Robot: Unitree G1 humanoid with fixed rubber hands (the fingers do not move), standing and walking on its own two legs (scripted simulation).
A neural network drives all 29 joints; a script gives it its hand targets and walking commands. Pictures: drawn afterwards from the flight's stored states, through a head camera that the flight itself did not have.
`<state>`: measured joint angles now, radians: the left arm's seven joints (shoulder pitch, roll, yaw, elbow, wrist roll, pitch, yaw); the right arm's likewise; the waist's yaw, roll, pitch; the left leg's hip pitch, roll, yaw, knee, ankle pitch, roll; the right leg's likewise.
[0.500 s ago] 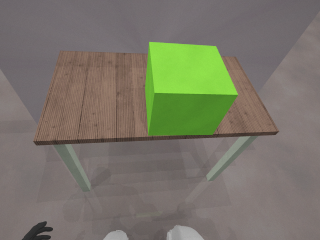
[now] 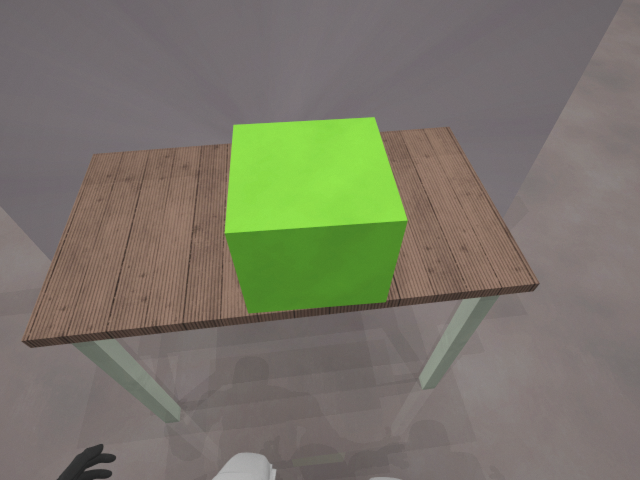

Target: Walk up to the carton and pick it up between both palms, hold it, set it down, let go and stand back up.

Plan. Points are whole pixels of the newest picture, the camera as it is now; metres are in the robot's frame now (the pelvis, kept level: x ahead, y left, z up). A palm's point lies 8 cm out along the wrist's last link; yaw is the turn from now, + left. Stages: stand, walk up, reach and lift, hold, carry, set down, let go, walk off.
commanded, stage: walk up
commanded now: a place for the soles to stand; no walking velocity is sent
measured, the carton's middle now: (311, 215) +0.52 +0.02 -0.01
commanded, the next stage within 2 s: none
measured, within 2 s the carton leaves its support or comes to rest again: neither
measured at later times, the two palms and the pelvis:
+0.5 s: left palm out of the picture +0.08 +0.34 -0.11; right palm out of the picture +0.09 -0.31 -0.09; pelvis +0.01 +0.01 -0.02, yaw +5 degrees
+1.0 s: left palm out of the picture +0.05 +0.35 -0.11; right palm out of the picture +0.12 -0.29 -0.09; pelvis +0.01 +0.03 -0.01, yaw +10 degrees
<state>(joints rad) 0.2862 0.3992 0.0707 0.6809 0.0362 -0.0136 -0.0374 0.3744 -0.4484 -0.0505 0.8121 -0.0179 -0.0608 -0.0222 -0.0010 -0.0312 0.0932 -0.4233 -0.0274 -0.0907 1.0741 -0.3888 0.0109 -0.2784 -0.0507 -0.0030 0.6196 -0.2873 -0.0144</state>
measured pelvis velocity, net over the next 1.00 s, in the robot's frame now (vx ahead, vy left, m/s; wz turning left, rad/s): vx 0.01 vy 0.03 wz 0.17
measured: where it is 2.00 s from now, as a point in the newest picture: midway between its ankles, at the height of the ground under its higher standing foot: outside the picture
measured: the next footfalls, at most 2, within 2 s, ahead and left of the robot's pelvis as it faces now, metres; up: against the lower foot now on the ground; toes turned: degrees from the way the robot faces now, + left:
left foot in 0.20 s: +0.12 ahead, +0.14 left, +0.00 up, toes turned -1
right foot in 0.52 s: +0.10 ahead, -0.10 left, +0.00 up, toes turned +9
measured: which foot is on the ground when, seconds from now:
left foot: up 0.00-0.18, down 0.20-0.56, up 0.58-0.90, down 0.92-1.00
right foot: down 0.00-0.22, up 0.24-0.50, down 0.52-1.00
